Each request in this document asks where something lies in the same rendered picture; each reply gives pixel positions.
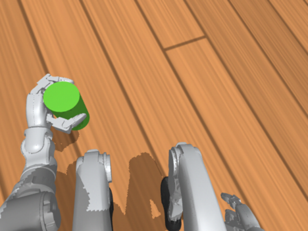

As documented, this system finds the left robot hand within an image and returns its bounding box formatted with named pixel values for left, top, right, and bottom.
left=26, top=74, right=87, bottom=134

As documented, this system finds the left robot arm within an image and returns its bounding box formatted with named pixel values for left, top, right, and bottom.
left=0, top=126, right=61, bottom=231

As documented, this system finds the right robot foot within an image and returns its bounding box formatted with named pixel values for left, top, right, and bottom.
left=161, top=177, right=181, bottom=231

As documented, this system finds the can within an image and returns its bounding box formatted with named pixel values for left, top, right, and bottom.
left=43, top=81, right=90, bottom=130

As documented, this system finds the right robot hand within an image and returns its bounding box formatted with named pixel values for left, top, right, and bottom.
left=221, top=193, right=260, bottom=231

